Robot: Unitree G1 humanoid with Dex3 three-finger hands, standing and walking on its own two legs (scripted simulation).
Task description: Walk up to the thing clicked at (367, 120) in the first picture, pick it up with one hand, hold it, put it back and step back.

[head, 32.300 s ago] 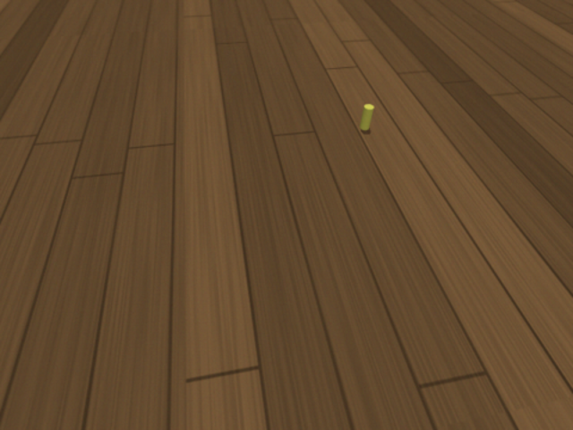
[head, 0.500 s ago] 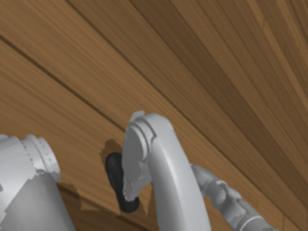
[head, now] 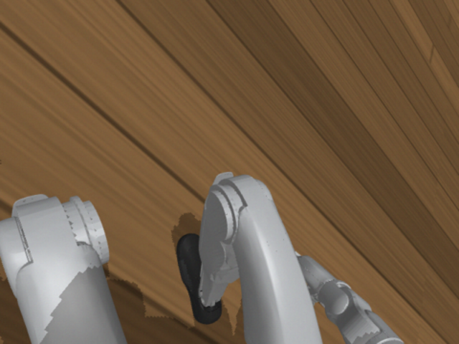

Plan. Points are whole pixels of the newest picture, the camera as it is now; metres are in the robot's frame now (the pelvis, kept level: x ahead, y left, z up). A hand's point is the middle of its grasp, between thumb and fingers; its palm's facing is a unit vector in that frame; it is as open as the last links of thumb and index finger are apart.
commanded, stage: rise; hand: left
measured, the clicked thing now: out of the picture +0.43 +0.32 -0.22
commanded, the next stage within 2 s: home in 0.10 s
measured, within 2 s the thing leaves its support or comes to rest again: neither
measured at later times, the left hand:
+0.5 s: hand out of the picture +0.30 +0.45 +0.00, palm faces +0.46 -0.74 -0.48, open 17.2 cm
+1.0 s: hand out of the picture +0.22 +0.31 +0.20, palm faces +0.39 -0.81 -0.43, open 17.4 cm
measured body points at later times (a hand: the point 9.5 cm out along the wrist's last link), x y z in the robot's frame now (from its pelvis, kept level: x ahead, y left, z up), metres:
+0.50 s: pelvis +0.01 -0.01 +0.07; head +0.19 +0.10 +0.47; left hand +0.27 +0.49 +0.03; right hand +0.20 -0.24 -0.04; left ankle +0.08 +0.13 -0.26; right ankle +0.13 -0.13 -0.26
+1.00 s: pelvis +0.06 -0.02 +0.30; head +0.19 +0.05 +0.73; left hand +0.20 +0.35 +0.23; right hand +0.31 -0.21 +0.20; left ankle +0.07 +0.13 -0.26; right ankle +0.13 -0.13 -0.26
